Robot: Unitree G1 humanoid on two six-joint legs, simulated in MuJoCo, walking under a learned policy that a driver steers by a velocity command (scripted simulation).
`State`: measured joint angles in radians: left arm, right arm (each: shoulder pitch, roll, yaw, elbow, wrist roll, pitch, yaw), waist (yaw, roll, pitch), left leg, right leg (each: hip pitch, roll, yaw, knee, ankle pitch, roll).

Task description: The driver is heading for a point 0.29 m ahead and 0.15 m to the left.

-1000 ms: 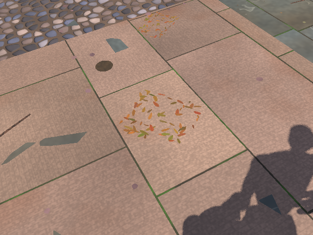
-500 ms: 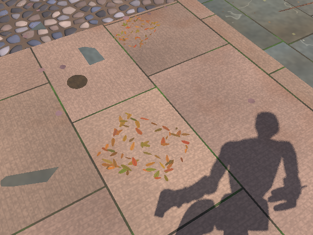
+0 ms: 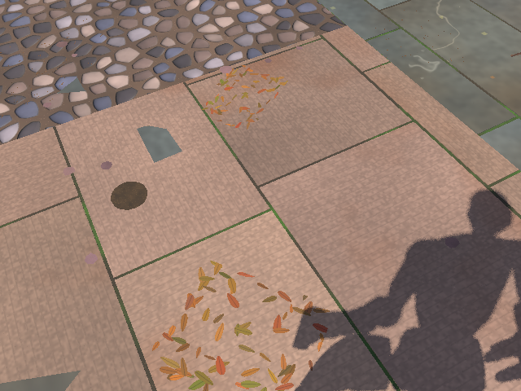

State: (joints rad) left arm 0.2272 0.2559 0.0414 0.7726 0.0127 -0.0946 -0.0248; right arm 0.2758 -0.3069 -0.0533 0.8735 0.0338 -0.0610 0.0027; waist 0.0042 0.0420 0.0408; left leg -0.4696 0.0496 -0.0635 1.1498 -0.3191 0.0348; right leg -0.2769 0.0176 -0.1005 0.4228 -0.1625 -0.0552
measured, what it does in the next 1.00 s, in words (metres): walks ahead: left foot, then right foot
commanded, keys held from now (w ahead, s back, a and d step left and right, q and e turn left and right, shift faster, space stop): w+q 0.20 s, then no key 0.80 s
